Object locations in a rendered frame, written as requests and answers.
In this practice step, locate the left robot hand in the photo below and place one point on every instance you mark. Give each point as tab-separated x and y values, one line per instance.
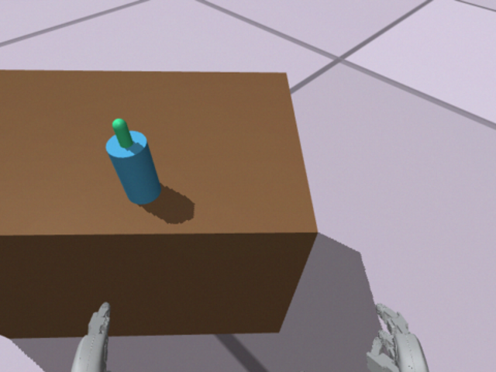
91	355

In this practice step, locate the bottle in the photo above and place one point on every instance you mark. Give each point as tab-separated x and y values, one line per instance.
130	155

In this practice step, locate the right robot hand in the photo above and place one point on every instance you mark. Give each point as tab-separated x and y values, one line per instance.
405	350

